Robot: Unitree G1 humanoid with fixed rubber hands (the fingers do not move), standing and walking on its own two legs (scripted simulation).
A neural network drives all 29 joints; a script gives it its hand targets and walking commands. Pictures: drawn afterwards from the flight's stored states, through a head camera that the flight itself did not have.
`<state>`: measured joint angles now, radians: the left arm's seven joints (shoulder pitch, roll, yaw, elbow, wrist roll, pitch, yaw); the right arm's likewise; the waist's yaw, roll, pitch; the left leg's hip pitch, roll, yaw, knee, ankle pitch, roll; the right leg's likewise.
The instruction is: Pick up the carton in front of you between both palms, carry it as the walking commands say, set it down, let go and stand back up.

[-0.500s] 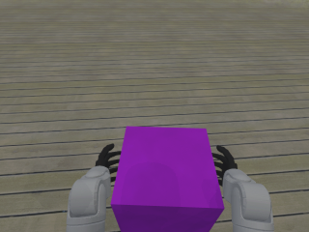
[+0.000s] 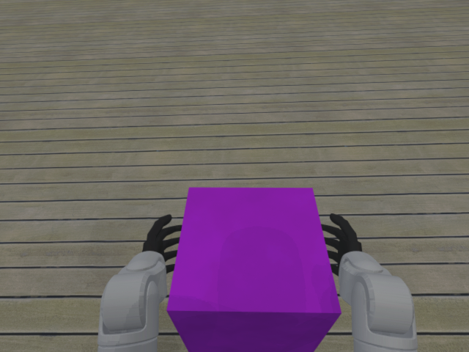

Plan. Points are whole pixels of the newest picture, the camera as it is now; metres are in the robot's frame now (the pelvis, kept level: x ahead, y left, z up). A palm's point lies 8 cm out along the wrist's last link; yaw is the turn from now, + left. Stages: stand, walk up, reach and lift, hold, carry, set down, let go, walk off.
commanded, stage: carry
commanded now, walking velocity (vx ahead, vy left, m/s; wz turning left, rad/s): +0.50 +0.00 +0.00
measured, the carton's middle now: (249, 277) +0.27 +0.01 -0.01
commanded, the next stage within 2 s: none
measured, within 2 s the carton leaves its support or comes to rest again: neither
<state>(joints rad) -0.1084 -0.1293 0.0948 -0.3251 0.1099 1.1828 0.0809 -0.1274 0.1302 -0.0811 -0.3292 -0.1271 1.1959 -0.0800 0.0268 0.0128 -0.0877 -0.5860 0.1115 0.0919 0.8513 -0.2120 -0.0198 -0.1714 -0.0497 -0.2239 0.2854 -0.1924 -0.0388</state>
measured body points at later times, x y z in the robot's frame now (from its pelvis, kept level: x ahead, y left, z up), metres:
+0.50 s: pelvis +0.33 +0.05 +0.00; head +0.34 +0.06 +0.45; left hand +0.62 +0.18 +0.07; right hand +0.60 -0.12 +0.08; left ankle +0.29 +0.13 -0.75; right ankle +0.40 -0.10 -0.70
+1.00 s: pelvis +0.67 +0.00 +0.00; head +0.68 -0.02 +0.45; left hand +0.94 +0.15 +0.07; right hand +0.95 -0.15 +0.07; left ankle +0.77 +0.15 -0.71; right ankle +0.60 -0.09 -0.75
